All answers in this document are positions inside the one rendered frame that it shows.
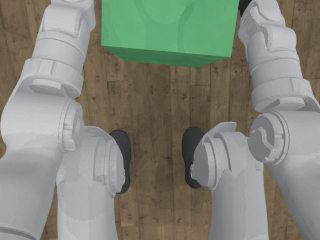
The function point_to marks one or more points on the robot right upper arm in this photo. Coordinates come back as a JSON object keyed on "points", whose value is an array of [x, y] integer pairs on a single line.
{"points": [[288, 143]]}

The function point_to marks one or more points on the robot shin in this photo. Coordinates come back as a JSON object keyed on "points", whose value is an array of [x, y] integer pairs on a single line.
{"points": [[219, 128], [89, 131]]}

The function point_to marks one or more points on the right robot shin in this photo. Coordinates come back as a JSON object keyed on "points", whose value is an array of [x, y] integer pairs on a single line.
{"points": [[219, 128]]}

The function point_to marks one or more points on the carton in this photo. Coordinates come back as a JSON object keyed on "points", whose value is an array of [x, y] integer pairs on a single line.
{"points": [[190, 33]]}

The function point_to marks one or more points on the robot left forearm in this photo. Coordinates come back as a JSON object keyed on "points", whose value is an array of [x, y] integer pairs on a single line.
{"points": [[56, 65]]}

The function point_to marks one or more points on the right robot hand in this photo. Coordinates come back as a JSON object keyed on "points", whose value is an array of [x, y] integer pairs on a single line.
{"points": [[243, 5]]}

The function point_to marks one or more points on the left robot shin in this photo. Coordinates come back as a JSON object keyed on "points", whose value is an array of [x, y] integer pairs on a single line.
{"points": [[89, 131]]}

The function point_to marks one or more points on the robot right forearm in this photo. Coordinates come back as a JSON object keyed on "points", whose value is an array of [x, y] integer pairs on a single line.
{"points": [[274, 65]]}

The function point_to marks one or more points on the robot left upper arm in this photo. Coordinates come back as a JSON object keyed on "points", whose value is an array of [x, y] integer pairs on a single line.
{"points": [[38, 130]]}

